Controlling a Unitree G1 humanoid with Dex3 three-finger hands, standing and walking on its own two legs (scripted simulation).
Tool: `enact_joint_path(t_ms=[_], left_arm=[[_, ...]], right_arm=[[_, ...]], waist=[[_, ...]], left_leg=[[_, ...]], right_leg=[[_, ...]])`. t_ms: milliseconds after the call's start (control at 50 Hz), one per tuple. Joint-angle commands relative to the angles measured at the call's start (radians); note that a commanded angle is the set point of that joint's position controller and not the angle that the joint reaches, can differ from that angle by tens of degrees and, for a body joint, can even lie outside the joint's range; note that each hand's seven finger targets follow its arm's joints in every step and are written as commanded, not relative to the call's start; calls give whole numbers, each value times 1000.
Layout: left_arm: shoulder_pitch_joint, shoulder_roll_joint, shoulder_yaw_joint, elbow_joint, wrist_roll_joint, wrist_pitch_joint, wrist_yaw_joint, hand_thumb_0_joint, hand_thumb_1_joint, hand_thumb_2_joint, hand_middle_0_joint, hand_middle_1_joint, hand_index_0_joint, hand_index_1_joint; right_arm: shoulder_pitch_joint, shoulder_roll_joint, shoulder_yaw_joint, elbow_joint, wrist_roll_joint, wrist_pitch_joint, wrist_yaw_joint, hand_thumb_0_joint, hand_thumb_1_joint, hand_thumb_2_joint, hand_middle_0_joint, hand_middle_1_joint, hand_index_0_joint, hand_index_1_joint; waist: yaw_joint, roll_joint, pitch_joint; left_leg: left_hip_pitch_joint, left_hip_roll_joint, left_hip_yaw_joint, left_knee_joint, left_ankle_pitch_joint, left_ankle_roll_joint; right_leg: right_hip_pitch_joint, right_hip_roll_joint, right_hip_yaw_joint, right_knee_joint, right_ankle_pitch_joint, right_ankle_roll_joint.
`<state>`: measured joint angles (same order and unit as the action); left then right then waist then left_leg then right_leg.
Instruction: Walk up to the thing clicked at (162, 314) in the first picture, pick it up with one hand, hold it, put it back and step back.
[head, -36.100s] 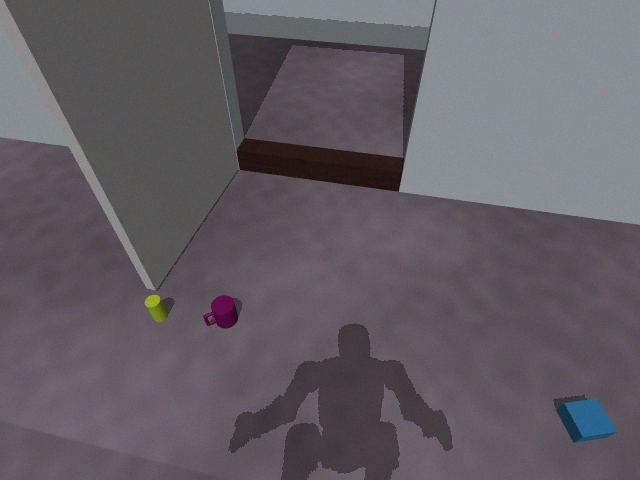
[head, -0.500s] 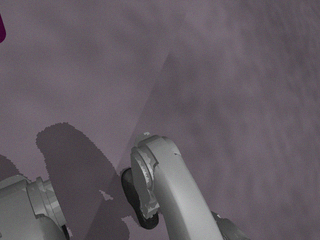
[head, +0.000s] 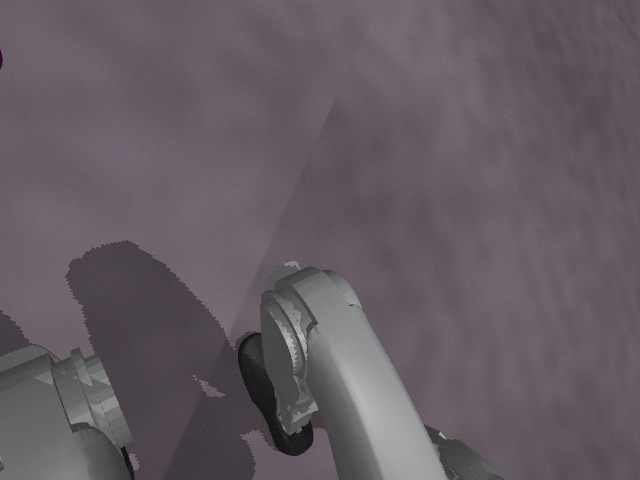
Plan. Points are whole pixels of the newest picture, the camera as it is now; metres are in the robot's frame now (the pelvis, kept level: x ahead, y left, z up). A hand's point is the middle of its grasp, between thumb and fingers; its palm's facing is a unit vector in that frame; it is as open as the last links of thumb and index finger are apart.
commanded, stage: close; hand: left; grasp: from above
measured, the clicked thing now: out of the picture +0.47 +0.35 -0.26
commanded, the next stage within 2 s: settle in 1.16 s
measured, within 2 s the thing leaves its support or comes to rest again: leaves its support in 1.52 s
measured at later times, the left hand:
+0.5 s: hand out of the picture +0.45 +0.35 -0.23, palm faces -0.43 -0.16 -0.89, open 10.6 cm
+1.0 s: hand out of the picture +0.45 +0.35 -0.24, palm faces -0.43 -0.14 -0.89, open 8.5 cm
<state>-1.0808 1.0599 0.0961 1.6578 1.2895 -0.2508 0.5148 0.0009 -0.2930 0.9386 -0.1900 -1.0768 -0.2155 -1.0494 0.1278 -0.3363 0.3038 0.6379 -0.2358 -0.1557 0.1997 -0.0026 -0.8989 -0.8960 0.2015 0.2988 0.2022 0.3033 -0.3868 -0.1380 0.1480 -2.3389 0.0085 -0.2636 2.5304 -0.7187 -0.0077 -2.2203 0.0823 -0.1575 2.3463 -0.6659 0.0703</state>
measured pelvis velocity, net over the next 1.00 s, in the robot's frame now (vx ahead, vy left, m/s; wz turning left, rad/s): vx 0.00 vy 0.00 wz -0.01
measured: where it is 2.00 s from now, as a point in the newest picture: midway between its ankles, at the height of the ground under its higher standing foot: (208, 460)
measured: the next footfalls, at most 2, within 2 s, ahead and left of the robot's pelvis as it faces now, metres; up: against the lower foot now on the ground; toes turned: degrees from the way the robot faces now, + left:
none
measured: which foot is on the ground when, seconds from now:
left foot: down 0.00-1.00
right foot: down 0.00-1.00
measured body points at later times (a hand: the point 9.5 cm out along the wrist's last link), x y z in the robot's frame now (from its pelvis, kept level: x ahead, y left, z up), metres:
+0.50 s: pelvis +0.00 +0.00 +0.00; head +0.27 +0.13 +0.33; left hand +0.47 +0.36 -0.18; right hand +0.05 -0.25 -0.05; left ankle +0.06 +0.13 -0.28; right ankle +0.12 -0.12 -0.28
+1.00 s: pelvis +0.00 +0.00 +0.00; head +0.27 +0.14 +0.33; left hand +0.47 +0.35 -0.19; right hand +0.05 -0.25 -0.05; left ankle +0.06 +0.13 -0.28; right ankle +0.12 -0.12 -0.28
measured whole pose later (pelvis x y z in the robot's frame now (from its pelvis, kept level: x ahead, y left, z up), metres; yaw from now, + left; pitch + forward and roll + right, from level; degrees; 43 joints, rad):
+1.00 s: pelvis +0.00 +0.00 +0.00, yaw +0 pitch +28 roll -15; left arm -1.09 1.07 0.07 1.71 1.29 -0.24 0.55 0.01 0.18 0.61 -0.63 -0.87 -0.65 -0.81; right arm 0.12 -0.34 0.33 0.62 -0.24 -0.19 0.20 0.00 -0.90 -0.89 0.20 0.30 0.20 0.30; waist -0.39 -0.14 0.16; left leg -2.34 0.01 -0.26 2.53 -0.71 0.00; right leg -2.21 0.09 -0.16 2.34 -0.65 0.07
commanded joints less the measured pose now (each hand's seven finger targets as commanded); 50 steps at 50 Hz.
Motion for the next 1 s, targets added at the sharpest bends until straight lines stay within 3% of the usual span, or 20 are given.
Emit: enact_joint_path(t_ms=[0, 80, 160, 200, 220, 240, 260, 280, 300, 320, 360, 400, 420, 440, 540, 600, 640, 680, 920, 980], left_arm=[[-244, 193, 2, -62, -4, 3, 66, 0, -216, 899, -234, -1042, -265, -1009], [-268, 211, -3, -83, -4, 24, 77, 0, -181, 844, -251, -1025, -290, -983], [-279, 214, 7, -91, -16, 42, 79, 0, -126, 815, -286, -1016, -329, -969], [-263, 260, 45, -83, -14, 48, 81, 0, -83, 805, -321, -1006, -365, -959], [-265, 223, 14, -74, -16, 52, 76, 0, -71, 798, -337, -985, -378, -941], [-253, 256, 40, -84, -17, 55, 78, 0, -59, 803, -345, -983, -385, -939], [-255, 218, 8, -87, -9, 60, 71, 0, -61, 791, -343, -980, -385, -936], [-277, 242, 38, -118, -25, 59, 74, 0, -55, 772, -336, -979, -382, -929], [-260, 188, -2, -77, -23, 64, 62, 0, -46, 772, -352, -972, -396, -925], [-265, 203, 13, -98, -43, 59, 60, 0, -43, 757, -353, -961, -398, -913], [-237, 229, 37, -81, -41, 64, 48, 0, -35, 722, -354, -941, -403, -890], [-232, 224, 35, -88, -42, 56, 36, 0, 11, 747, -399, -937, -442, -891], [-235, 195, 5, -79, -42, 53, 27, 0, 25, 747, -409, -945, -454, -898], [-230, 218, 24, -74, -46, 47, 28, 0, 37, 747, -417, -950, -463, -901], [-244, 202, 2, -91, -48, 16, 8, 0, 89, 733, -447, -945, -496, -892], [-243, 245, 20, -118, -35, -9, 25, 0, 168, 695, -504, -917, -557, -861], [-210, 202, -11, -67, -33, -12, 28, 0, 199, 723, -523, -935, -576, -879], [-238, 231, 1, -86, -29, -16, 46, 0, 229, 684, -532, -925, -593, -862], [-254, 202, -16, -56, -17, 9, 87, 0, 416, 624, -687, -842, -746, -779], [-274, 235, 2, -72, -16, 19, 91, 0, 462, 604, -727, -818, -786, -756]], right_arm=[[187, -323, -90, 12, 3, -3, -9, 0, -890, -898, 200, 300, 200, 300], [177, -322, -88, 3, 8, -12, -10, 0, -892, -899, 200, 300, 200, 300], [173, -333, -94, -6, 10, -26, -6, 0, -893, -899, 199, 300, 200, 300], [179, -342, -97, 0, 9, -25, -8, 0, -894, -900, 199, 300, 199, 300], [167, -334, -94, -11, 10, -26, -7, 0, -895, -900, 199, 300, 199, 300], [170, -338, -97, -5, 12, -24, -9, 0, -894, -899, 199, 300, 199, 300], [168, -328, -93, -15, 12, -27, -7, 0, -895, -899, 199, 300, 199, 300], [176, -331, -96, -4, 10, -26, -8, 0, -892, -898, 199, 300, 199, 300], [169, -324, -94, -11, 16, -32, -6, 0, -895, -900, 199, 300, 199, 300], [175, -331, -100, -3, 14, -32, -6, 0, -893, -899, 199, 300, 199, 300], [196, -339, -101, -1, 19, -33, -5, 0, -893, -898, 199, 300, 199, 300], [198, -339, -98, 5, 16, -26, -6, 0, -892, -898, 199, 300, 199, 300], [193, -330, -97, 2, 16, -26, -5, 0, -894, -899, 199, 300, 199, 300], [196, -324, -90, 6, 16, -21, -7, 0, -894, -899, 199, 300, 199, 300], [195, -332, -80, -4, 17, -16, -10, 0, -893, -899, 199, 300, 199, 300], [185, -330, -73, -7, 10, -7, -15, 0, -893, -899, 199, 300, 199, 300], [173, -314, -66, -2, 8, -6, -15, 0, -893, -898, 199, 300, 199, 300], [180, -323, -67, -5, 6, -5, -19, 0, -891, -898, 199, 300, 199, 300], [179, -333, -75, -3, 5, -32, -12, 0, -893, -898, 199, 300, 199, 300], [188, -337, -75, -2, 7, -38, -11, 0, -894, -898, 199, 300, 199, 300]], waist=[[-58, 549, -589], [-38, 566, -605], [-45, 581, -619], [-36, 588, -620], [-39, 580, -608], [-30, 570, -626], [-40, 563, -621], [-33, 573, -653], [-48, 564, -615], [-45, 559, -626], [-48, 530, -601], [-47, 551, -616], [-55, 552, -617], [-50, 523, -619], [-61, 512, -582], [-43, 537, -618], [-50, 523, -598], [-50, 537, -597], [-64, 527, -568], [-62, 538, -591]], left_leg=[[504, 39, 101, -260, 256, 10], [507, 38, 105, -275, 241, 11], [534, 42, 92, -284, 226, 5], [524, 42, 86, -292, 210, 4], [505, 40, 96, -287, 192, 8], [507, 41, 95, -286, 203, 9], [499, 39, 105, -272, 213, 12], [509, 40, 102, -274, 227, 12], [505, 39, 102, -272, 217, 11], [500, 41, 100, -274, 218, 13], [489, 40, 94, -263, 235, 13], [514, 40, 92, -266, 267, 7], [511, 41, 94, -265, 265, 10], [494, 40, 94, -264, 252, 14], [492, 39, 84, -261, 249, 9], [507, 40, 90, -257, 246, 9], [487, 40, 98, -255, 227, 11], [487, 40, 99, -265, 207, 13], [502, 46, 80, -273, 208, 6], [497, 43, 93, -266, 231, 11]], right_leg=[[308, 28, -128, -177, 274, -88], [320, 29, -118, -185, 263, -92], [287, 25, -126, -169, 248, -92], [291, 21, -128, -169, 236, -92], [295, 23, -119, -174, 225, -94], [307, 23, -121, -176, 236, -92], [322, 27, -113, -180, 246, -92], [324, 26, -118, -182, 257, -90], [300, 24, -114, -176, 250, -93], [315, 27, -117, -187, 250, -89], [308, 21, -118, -180, 260, -87], [317, 20, -121, -177, 274, -92], [334, 24, -116, -178, 278, -89], [344, 25, -119, -188, 272, -88], [323, 21, -128, -186, 258, -93], [354, 25, -127, -183, 257, -91], [351, 31, -126, -185, 249, -89], [356, 31, -125, -195, 244, -86], [301, 26, -132, -178, 247, -85], [337, 27, -125, -187, 268, -84]])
